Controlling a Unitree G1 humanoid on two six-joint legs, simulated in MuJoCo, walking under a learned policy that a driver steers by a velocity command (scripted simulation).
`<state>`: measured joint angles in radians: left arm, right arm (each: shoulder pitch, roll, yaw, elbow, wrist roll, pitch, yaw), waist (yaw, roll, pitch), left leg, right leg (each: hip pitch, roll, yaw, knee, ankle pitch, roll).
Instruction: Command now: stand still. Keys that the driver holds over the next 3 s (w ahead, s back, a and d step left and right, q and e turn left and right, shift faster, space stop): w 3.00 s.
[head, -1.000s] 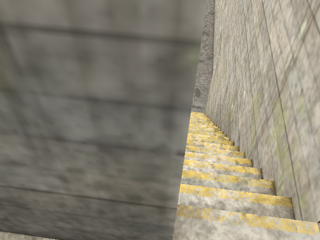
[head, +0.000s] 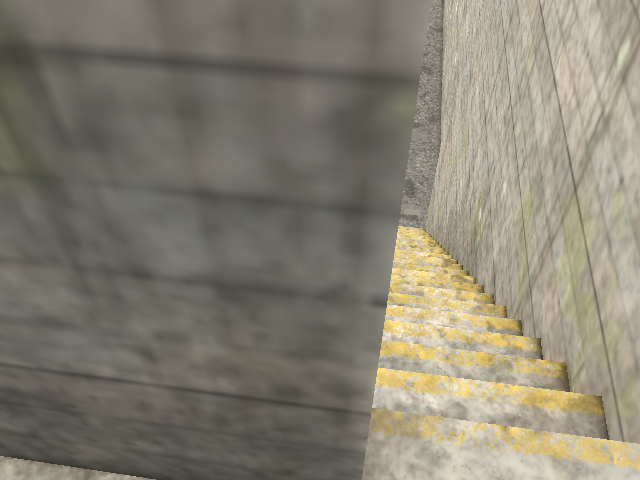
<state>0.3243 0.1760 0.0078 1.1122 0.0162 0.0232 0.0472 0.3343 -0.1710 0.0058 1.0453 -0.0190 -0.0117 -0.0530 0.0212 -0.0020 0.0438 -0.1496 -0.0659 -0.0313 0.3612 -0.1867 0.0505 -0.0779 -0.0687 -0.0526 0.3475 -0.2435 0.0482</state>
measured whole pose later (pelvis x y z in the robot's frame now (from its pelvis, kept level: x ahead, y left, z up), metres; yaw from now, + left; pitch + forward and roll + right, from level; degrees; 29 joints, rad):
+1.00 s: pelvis +0.00 -0.02 +0.00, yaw +0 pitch -2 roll +0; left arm 0.33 0.17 0.01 1.10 0.01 0.02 0.05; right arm 0.34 -0.16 0.01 1.07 -0.02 0.00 -0.06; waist 0.02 0.00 0.05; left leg -0.15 -0.04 -0.04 0.37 -0.19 0.02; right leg -0.08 -0.05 -0.05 0.36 -0.25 0.02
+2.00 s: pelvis +0.00 -0.03 +0.00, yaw +0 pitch -2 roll +0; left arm 0.33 0.17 0.02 1.09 0.01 0.01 0.05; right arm 0.35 -0.15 0.00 1.09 -0.02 0.00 -0.06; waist 0.02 0.00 0.06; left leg -0.14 -0.02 -0.04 0.35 -0.19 0.00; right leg -0.07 -0.03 -0.05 0.35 -0.25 0.01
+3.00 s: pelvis +0.00 -0.04 +0.00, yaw +0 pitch -2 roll +0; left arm 0.34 0.15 0.02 1.10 0.01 0.02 0.05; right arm 0.35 -0.14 0.00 1.12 -0.02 0.01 -0.06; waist 0.02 0.01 0.06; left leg -0.14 -0.01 -0.04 0.37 -0.20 -0.01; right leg -0.07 -0.02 -0.05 0.37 -0.27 -0.01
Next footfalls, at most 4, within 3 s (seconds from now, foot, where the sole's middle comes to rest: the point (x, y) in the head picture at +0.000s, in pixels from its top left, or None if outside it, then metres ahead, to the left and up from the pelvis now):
none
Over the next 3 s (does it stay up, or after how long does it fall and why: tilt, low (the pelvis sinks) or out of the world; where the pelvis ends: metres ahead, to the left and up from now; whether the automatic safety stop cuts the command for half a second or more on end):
stays up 0.00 -0.04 0.00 its command is cut before an obstacle from the start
